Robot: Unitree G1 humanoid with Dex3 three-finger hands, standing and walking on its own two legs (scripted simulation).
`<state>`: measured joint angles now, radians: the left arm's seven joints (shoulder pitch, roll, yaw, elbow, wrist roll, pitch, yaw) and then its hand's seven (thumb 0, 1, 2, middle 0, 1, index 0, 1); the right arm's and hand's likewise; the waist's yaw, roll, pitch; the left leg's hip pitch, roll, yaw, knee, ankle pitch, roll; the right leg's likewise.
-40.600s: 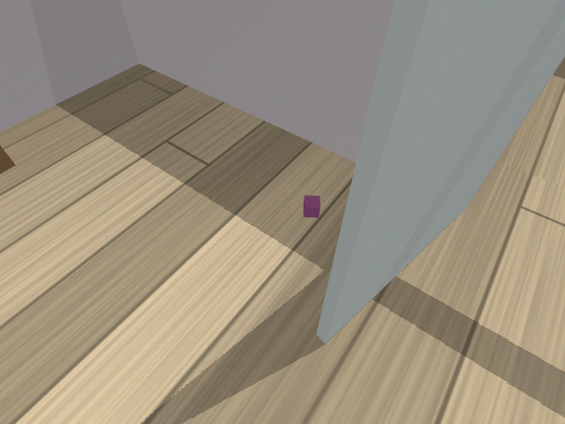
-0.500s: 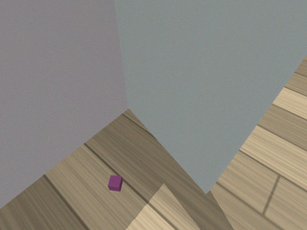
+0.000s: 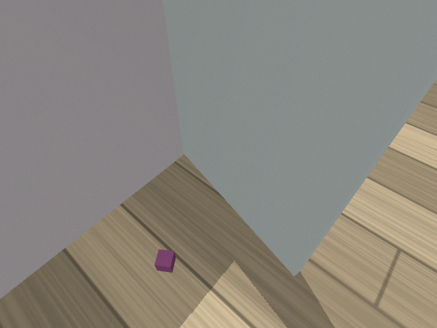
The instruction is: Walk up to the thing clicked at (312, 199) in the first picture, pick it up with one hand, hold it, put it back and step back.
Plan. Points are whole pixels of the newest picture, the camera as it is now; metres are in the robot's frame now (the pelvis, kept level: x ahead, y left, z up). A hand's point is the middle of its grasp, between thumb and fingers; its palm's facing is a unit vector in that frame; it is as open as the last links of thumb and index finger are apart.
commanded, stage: stand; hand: left
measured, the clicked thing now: (165, 260) +0.51 +0.25 -0.75
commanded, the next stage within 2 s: walk up in 0.20 s
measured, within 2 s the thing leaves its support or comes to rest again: neither
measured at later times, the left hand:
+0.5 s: hand out of the picture +0.06 +0.32 -0.18, palm faces +0.01 -0.93 -0.37, open 7.4 cm
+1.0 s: hand (88, 307) +0.19 +0.28 -0.16, palm faces -0.06 -0.93 -0.37, open 7.4 cm
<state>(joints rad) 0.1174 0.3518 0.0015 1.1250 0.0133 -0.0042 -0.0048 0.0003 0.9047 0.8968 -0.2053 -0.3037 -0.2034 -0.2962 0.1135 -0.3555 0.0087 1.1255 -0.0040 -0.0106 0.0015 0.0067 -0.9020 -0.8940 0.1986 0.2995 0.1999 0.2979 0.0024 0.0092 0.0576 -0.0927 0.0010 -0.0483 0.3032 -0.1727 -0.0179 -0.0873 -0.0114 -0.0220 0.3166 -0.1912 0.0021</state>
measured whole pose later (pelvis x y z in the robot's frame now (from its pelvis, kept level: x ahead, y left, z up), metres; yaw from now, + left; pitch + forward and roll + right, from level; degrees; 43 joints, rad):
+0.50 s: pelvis +0.04 +0.05 -0.02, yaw +1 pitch -3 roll +0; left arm 0.27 0.41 0.06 1.01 0.03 0.01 -0.02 0.00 0.90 0.90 -0.21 -0.30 -0.20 -0.30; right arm 0.22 -0.40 -0.08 1.00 -0.04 -0.03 0.03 0.01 -0.90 -0.89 0.20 0.30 0.20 0.30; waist 0.02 -0.02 0.10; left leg -0.27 0.03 0.01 0.54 -0.18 -0.01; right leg -0.12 -0.06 0.00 0.59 -0.41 0.00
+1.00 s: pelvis +0.09 +0.03 -0.02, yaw -1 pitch -2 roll +1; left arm 0.13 0.36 0.02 0.94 0.02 0.01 -0.01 0.00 0.90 0.90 -0.21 -0.30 -0.20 -0.30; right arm 0.13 -0.39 -0.03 0.94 0.02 0.00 -0.01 0.01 -0.90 -0.89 0.20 0.30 0.20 0.30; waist 0.01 0.02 0.13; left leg -0.24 0.00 -0.01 0.68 -0.48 0.01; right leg -0.27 -0.02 0.00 0.60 -0.29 0.00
